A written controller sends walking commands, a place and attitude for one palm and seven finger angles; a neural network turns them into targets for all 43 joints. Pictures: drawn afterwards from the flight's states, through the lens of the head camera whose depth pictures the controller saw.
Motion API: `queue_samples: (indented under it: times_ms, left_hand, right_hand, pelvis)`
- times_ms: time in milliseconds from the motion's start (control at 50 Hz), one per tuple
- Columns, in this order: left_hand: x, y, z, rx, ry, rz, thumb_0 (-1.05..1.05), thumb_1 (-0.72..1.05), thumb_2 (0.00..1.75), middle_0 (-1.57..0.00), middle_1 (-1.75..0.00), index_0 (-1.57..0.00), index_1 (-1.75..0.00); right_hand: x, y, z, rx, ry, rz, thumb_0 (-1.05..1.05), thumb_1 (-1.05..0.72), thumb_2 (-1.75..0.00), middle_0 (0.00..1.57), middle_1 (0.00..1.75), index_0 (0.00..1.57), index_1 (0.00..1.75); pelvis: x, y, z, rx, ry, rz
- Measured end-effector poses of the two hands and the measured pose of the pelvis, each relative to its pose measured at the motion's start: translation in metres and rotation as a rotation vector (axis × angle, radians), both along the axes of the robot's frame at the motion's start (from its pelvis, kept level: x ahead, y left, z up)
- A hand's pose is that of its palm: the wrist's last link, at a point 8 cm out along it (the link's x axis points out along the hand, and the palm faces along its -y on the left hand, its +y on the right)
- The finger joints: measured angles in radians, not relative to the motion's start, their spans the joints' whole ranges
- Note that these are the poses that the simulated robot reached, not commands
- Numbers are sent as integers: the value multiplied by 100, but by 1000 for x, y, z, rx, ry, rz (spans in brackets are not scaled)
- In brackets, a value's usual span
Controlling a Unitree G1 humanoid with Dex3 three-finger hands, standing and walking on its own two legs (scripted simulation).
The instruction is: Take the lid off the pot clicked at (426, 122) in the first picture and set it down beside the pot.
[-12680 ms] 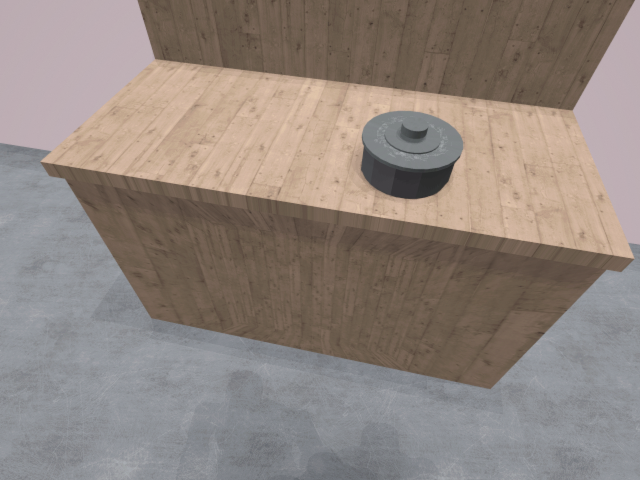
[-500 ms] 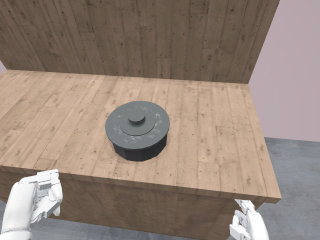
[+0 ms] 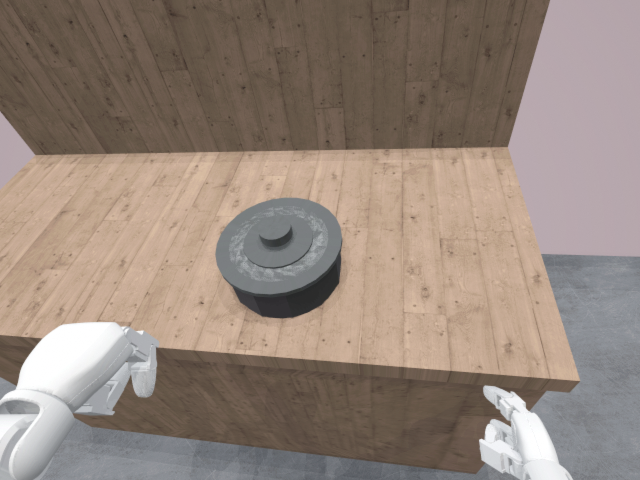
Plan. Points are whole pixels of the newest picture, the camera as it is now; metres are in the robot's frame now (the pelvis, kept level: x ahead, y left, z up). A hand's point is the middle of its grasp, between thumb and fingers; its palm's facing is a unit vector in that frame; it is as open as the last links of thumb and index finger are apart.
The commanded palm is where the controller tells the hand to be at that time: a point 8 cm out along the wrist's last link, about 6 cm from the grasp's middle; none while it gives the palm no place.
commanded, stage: reach forward and open the fingers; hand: left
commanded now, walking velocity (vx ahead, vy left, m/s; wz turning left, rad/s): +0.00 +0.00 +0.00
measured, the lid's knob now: (275, 230) +0.45 +0.13 +0.05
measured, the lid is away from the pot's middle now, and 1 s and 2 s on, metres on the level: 0.00 0.00 0.00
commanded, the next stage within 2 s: move the open hand above the knob in 0.68 s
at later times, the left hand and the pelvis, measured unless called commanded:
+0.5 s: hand (115, 330) +0.24 +0.26 +0.11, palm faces -0.19 -0.04 -0.98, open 9.3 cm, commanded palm +0.23 +0.26 +0.17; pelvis -0.02 +0.02 +0.00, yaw +0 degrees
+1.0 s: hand (146, 285) +0.29 +0.24 +0.12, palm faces -0.24 -0.04 -0.97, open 10.2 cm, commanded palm +0.28 +0.24 +0.19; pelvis -0.02 +0.01 +0.00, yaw +1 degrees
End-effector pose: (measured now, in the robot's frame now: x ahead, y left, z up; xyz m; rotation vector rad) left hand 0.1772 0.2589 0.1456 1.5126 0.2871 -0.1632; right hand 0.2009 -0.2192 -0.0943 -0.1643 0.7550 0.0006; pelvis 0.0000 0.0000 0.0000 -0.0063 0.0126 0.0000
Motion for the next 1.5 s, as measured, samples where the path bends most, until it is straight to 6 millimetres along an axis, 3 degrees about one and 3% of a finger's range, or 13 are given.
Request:
queue_samples:
  times_ms: [280, 560, 880, 1500]
  left_hand:
    - [26, 5, 13, -7, -77, -61, 0, 12, 120, -98, -56, -98, -56]
    - [55, 6, 27, 0, -112, -80, 0, -21, 133, -85, -16, -85, -15]
    - [94, 3, 38, 0, -92, -42, 0, -28, 138, -83, -9, -83, -8]
    - [157, -48, 31, -19, -61, -101, 0, -28, 139, -83, -9, -83, -8]
  right_hand:
    - [-25, 9, -2, 1, 45, -3, 1, -91, -90, 19, 30, 20, 30]
    - [-25, 23, 5, 18, 19, 7, 1, -90, -90, 19, 30, 20, 30]
    - [-21, 21, 0, 25, 53, 15, 1, -90, -90, 19, 30, 20, 30]
    - [-13, 8, -7, 48, 83, -12, 1, -91, -90, 19, 30, 20, 30]
  pelvis:
    - [-18, 7, 3, 1, -16, 5]
    - [-25, 17, 3, 4, -26, 1]
    - [-21, 16, 3, 6, -9, 12]
    - [-5, 7, 1, 12, 16, 12]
